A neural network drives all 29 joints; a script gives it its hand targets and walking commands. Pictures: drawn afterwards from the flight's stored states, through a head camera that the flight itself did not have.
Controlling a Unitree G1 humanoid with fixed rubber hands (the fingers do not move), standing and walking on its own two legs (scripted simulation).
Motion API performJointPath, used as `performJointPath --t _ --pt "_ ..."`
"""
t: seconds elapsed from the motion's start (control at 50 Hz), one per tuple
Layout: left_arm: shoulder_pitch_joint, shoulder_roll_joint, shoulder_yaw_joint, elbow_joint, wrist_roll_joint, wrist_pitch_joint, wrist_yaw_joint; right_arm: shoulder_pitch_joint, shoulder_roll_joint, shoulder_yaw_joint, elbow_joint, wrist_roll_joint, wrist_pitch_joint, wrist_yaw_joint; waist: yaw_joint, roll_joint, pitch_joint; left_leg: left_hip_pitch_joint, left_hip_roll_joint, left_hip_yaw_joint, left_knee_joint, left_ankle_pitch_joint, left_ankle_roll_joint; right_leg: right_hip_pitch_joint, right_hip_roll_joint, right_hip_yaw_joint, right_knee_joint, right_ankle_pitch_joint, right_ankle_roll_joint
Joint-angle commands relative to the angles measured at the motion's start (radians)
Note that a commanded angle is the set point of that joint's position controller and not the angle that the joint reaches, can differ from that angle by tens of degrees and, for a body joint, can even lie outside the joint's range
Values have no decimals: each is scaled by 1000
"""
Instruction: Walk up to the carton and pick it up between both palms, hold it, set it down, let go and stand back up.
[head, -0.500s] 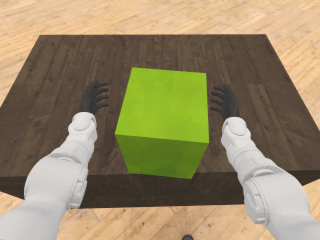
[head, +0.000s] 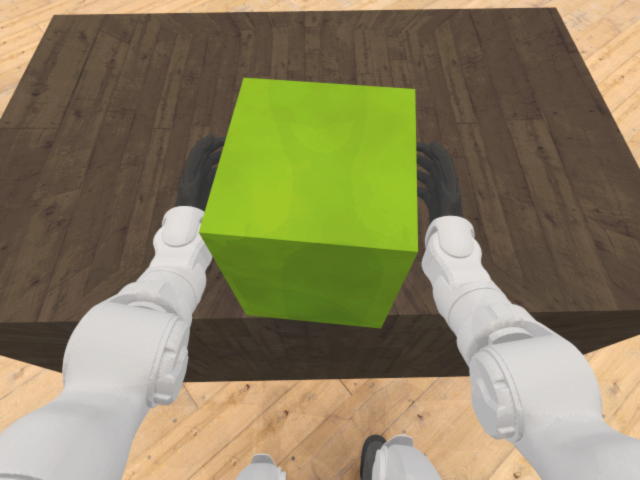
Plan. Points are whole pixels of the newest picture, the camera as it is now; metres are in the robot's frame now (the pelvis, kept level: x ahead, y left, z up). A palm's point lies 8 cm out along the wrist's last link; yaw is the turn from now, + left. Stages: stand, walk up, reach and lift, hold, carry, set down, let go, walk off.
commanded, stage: reach and lift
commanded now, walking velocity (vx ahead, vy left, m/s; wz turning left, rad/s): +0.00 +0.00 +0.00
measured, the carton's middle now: (319, 216) +0.45 +0.02 +0.01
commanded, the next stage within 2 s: none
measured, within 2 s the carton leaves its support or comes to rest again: neither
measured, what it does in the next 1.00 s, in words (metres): stands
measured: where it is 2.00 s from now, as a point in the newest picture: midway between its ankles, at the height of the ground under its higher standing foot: outside the picture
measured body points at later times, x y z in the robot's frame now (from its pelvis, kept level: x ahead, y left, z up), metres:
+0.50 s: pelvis +0.01 +0.03 +0.03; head +0.15 +0.01 +0.46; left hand +0.46 +0.17 +0.03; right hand +0.45 -0.13 +0.03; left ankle -0.01 +0.14 -0.68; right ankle +0.07 -0.11 -0.68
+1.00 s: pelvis +0.02 +0.03 +0.03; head +0.15 +0.02 +0.46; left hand +0.46 +0.17 +0.03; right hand +0.44 -0.13 +0.03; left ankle -0.01 +0.14 -0.68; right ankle +0.07 -0.11 -0.68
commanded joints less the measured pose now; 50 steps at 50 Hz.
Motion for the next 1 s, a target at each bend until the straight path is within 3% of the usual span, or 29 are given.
performJointPath --t 0.0,0.06,0.08,0.12,0.14,0.16,0.18,0.2,0.22,0.24,0.28,0.34,0.36,0.38,0.42,0.46,0.5,0.52,0.6,0.62,0.68,0.7,0.76,0.8,0.86,0.9,0.92,0.94,0.98 --pt "-393 51 57 -118 64 -33 2 -408 54 -38 -145 -80 -17 4 13 -12 -781 -103 -84 109 -126 311 -9 1008 41 138 3 279 20" --pt "-419 -15 126 -153 141 -45 11 -394 142 -100 -153 -178 -21 10 33 -2 -788 -51 -86 110 -153 333 -6 1016 47 118 -12 305 23" --pt "-432 -89 149 -154 187 -48 -2 -395 233 -116 -127 -217 -14 14 13 2 -769 -44 -84 102 -138 350 -7 1023 43 125 -10 323 16" --pt "-456 -300 159 -132 268 -61 -47 -413 447 -141 -106 -333 -26 54 12 13 -687 -23 -86 102 -173 322 -2 1017 44 100 -36 310 13" --pt "-447 -430 152 -88 336 -63 -80 -411 568 -157 -64 -402 -32 83 5 56 -620 -9 -88 111 -186 299 1 993 46 86 -45 297 9" --pt "-429 -479 163 -74 383 -72 -100 -385 613 -173 -35 -466 -41 112 13 64 -603 45 -90 115 -190 321 6 982 57 72 -58 304 7" --pt "-422 -528 161 -64 398 -93 -110 -380 661 -180 -27 -505 -62 133 -5 62 -626 93 -86 107 -197 340 1 962 60 54 -74 340 2" --pt "-420 -546 167 -46 417 -112 -117 -354 682 -195 3 -556 -77 145 -10 50 -610 146 -81 96 -192 365 11 923 66 44 -82 357 0" --pt "-400 -561 172 -10 446 -129 -116 -333 691 -201 36 -568 -96 159 4 97 -601 166 -74 105 -190 376 5 895 66 43 -93 324 -4" --pt "-391 -548 210 0 468 -140 -114 -286 698 -234 97 -603 -95 169 -9 80 -538 164 -73 96 -205 355 5 895 69 28 -107 309 -2" --pt "-345 -519 258 26 497 -152 -110 -267 685 -250 112 -649 -101 175 -2 35 -446 129 -67 98 -247 301 28 927 69 34 -126 278 13" --pt "-335 -510 306 21 533 -157 -95 -228 692 -312 162 -715 -110 187 10 25 -396 156 -65 111 -295 293 31 891 82 8 -160 243 33" --pt "-353 -507 308 22 544 -153 -91 -236 695 -328 176 -722 -112 193 13 50 -389 171 -61 111 -299 263 30 862 74 8 -168 185 17" --pt "-341 -526 299 25 535 -152 -83 -249 688 -324 155 -735 -116 196 22 34 -408 204 -51 105 -300 283 31 841 81 0 -172 162 12" --pt "-318 -515 295 20 535 -154 -69 -205 699 -313 197 -730 -114 198 26 42 -407 270 -44 104 -271 374 18 820 86 8 -184 195 3" --pt "-324 -508 296 8 524 -160 -61 -216 697 -300 194 -720 -122 198 43 46 -452 261 -46 107 -262 382 23 829 87 10 -175 221 6" --pt "-312 -501 279 17 525 -165 -53 -222 673 -285 210 -719 -138 194 41 72 -450 292 -44 103 -246 452 10 819 87 11 -169 287 -7" --pt "-299 -505 273 27 522 -167 -54 -191 674 -287 224 -721 -139 187 29 45 -455 301 -39 107 -245 460 4 829 86 11 -185 295 -1" --pt "-300 -520 248 3 503 -179 -52 -166 679 -289 235 -729 -154 180 3 27 -428 320 -36 93 -241 507 -1 822 95 5 -179 329 -1" --pt "-305 -496 252 2 499 -179 -52 -183 678 -279 228 -719 -149 181 21 12 -430 306 -42 91 -237 490 7 807 94 13 -178 336 0" --pt "-277 -523 249 7 505 -184 -43 -172 697 -265 238 -700 -158 186 29 41 -409 305 -45 99 -251 477 3 806 98 5 -183 301 -2" --pt "-275 -510 257 -4 506 -193 -39 -178 688 -258 235 -704 -160 189 38 17 -425 299 -39 87 -251 491 8 829 96 9 -180 302 -3" --pt "-275 -556 221 -1 501 -189 -38 -168 686 -264 263 -703 -167 185 7 55 -414 338 -33 92 -232 534 -8 801 98 16 -185 328 -9" --pt "-271 -553 232 1 504 -189 -37 -163 689 -247 249 -689 -169 184 24 43 -421 350 -35 89 -231 529 -9 782 103 -3 -194 320 -10" --pt "-259 -559 217 15 488 -195 -34 -158 681 -251 251 -691 -169 185 9 28 -445 312 -37 87 -248 488 -3 792 96 4 -199 289 -3" --pt "-240 -557 232 22 518 -189 -41 -153 704 -246 260 -702 -163 184 28 44 -395 302 -38 96 -245 487 -3 826 91 16 -195 314 -10" --pt "-281 -555 230 18 507 -189 -45 -140 714 -261 276 -698 -159 181 11 47 -393 268 -43 91 -258 444 0 827 85 21 -205 291 -2" --pt "-289 -556 247 12 515 -188 -43 -174 709 -271 261 -695 -159 185 32 56 -389 265 -43 93 -252 436 0 803 87 22 -190 251 -11" --pt "-271 -566 233 13 498 -191 -33 -173 707 -250 252 -685 -172 184 28 39 -443 307 -41 96 -261 474 -3 802 101 9 -202 289 -6"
